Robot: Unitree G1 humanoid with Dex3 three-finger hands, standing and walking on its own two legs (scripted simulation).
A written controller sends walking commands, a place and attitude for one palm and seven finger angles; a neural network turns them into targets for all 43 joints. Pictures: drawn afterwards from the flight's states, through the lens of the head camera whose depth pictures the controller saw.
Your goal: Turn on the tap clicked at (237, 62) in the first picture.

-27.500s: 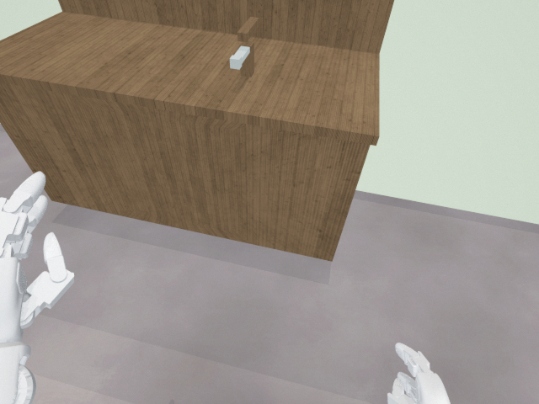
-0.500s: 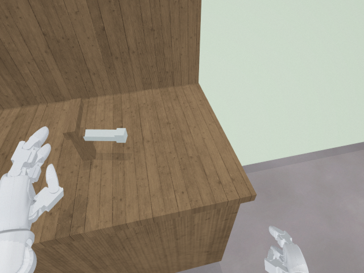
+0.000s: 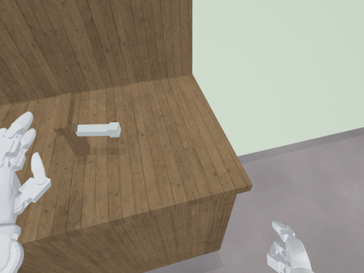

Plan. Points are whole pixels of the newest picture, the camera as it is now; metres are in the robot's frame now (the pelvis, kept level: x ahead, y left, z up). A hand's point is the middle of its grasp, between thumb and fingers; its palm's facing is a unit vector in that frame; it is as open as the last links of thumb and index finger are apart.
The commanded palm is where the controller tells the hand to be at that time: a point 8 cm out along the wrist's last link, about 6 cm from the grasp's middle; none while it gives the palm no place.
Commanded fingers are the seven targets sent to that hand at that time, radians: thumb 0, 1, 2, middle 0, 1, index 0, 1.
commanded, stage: step back with the hand held close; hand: left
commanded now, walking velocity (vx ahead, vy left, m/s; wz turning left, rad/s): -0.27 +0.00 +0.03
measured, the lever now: (114, 129) +0.43 +0.23 +0.07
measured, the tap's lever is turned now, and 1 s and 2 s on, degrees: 75 75 75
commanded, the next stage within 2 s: stop stepping back and stand still in 1.18 s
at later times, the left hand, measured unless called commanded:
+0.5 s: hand (8, 235) +0.13 +0.27 +0.16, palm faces +0.42 -0.81 -0.42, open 7.4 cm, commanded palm +0.08 +0.31 +0.17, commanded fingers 0.00 0.90 0.90 -0.20 -0.30 -0.20 -0.30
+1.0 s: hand out of the picture +0.07 +0.25 +0.16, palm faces +0.45 -0.82 -0.36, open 7.4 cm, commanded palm +0.02 +0.30 +0.17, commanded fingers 0.00 0.90 0.90 -0.20 -0.30 -0.20 -0.30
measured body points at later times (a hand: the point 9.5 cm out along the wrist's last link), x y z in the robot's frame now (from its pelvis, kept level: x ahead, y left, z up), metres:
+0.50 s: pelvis -0.08 +0.02 -0.01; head -0.06 +0.02 +0.44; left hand +0.10 +0.31 +0.18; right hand +0.10 -0.20 -0.10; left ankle +0.01 +0.13 -0.74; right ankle -0.01 -0.11 -0.74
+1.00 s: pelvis -0.13 +0.01 -0.02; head -0.11 +0.01 +0.43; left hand +0.04 +0.29 +0.18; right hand +0.05 -0.21 -0.10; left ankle -0.03 +0.13 -0.71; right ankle -0.06 -0.11 -0.74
